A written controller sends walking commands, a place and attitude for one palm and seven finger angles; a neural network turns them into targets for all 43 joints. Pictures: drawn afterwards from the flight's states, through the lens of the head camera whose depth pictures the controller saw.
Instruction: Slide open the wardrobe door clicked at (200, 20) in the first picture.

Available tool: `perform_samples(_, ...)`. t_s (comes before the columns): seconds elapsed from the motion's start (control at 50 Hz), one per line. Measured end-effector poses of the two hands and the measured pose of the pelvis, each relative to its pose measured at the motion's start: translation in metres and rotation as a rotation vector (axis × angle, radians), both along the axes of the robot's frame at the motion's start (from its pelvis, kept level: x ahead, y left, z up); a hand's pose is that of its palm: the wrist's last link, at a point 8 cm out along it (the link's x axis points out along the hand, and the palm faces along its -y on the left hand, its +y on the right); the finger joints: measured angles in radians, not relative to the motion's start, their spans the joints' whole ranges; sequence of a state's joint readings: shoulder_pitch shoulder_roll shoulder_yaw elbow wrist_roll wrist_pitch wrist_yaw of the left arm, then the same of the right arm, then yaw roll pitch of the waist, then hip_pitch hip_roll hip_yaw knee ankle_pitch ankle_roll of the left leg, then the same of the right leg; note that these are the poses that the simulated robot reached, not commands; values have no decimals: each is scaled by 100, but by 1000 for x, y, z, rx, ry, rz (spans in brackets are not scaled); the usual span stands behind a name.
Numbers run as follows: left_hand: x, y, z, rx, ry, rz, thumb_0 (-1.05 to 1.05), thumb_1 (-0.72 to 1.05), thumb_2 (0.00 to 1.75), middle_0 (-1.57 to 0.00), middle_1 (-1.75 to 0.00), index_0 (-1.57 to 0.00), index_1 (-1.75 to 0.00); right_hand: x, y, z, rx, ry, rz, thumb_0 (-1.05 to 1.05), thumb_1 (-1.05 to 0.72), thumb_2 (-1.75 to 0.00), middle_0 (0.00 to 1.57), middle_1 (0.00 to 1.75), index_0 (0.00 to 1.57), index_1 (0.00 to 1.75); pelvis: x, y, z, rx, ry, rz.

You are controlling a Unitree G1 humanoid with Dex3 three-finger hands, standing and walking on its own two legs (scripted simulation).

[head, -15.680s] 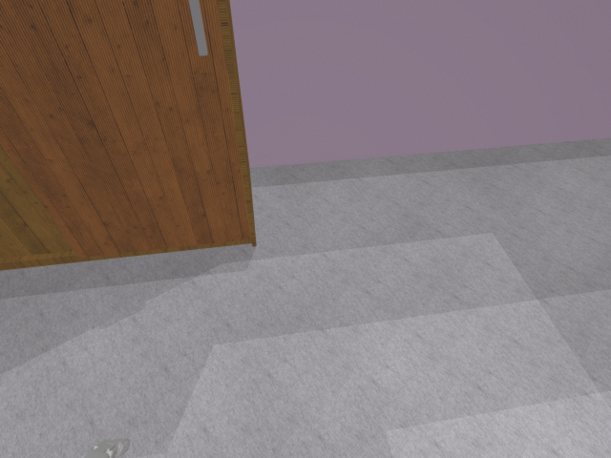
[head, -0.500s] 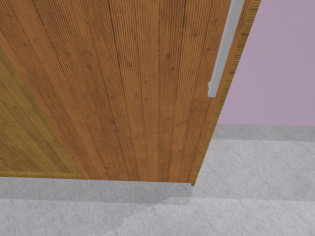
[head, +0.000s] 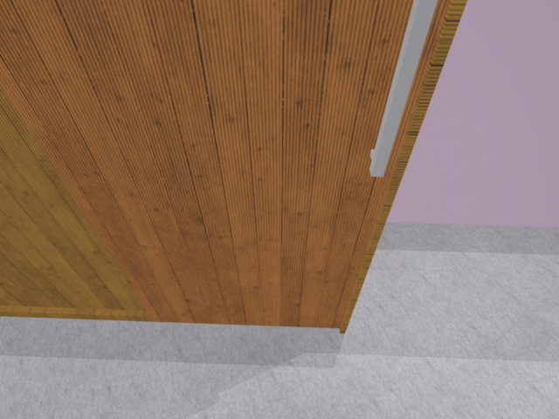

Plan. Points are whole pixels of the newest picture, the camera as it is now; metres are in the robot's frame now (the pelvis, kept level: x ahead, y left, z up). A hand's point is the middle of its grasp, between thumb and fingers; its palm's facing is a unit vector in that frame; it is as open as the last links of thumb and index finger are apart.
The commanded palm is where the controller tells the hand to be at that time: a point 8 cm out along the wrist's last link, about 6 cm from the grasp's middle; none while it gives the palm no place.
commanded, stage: look again from close up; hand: right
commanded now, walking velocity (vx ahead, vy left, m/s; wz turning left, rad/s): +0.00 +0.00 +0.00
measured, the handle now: (395, 89) +0.53 -0.14 +0.22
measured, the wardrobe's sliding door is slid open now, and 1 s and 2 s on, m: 0.00 0.00 0.00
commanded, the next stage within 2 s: raise the hand with hooked fingers in 0.28 s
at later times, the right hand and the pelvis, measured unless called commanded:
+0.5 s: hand out of the picture +0.10 -0.20 -0.10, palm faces +0.26 +0.94 -0.22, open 7.3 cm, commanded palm +0.10 -0.22 -0.05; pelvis +0.00 +0.00 -0.01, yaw -1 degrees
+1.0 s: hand (461, 394) +0.16 -0.20 +0.04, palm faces +0.08 +0.99 -0.08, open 9.8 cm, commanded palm +0.14 -0.26 +0.05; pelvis -0.01 +0.01 -0.05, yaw -5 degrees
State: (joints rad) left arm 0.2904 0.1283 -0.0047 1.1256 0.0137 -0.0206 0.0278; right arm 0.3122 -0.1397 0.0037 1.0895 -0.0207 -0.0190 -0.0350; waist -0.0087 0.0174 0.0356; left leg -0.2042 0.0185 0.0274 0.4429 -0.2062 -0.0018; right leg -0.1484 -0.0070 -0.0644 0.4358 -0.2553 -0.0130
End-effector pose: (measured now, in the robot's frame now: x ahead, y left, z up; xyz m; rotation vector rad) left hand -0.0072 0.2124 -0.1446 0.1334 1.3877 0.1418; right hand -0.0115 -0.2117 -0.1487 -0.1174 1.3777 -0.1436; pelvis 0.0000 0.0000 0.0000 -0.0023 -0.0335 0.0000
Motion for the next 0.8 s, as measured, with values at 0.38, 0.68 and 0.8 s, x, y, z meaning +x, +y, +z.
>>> perform_samples(0.38,-2,1,0,-1,7,0,1,90,90,-20,-30,-20,-30,1,0,0,-1,2,4,0,-90,-90,20,30,20,30,0,1,1,0,-1,1)
perform_samples(0.68,163,47,62,124,-863,-124,2,91,90,-20,-30,-20,-30,194,3,175,110,-1449,149,1,-77,-83,20,40,21,40,-12,3,-37,-10,98,-15)
perform_samples(0.8,216,43,90,148,-991,-193,2,90,90,-20,-30,-20,-30,152,-10,137,125,-1274,99,1,-61,-77,22,49,23,49,-7,10,-49,-2,120,-21)
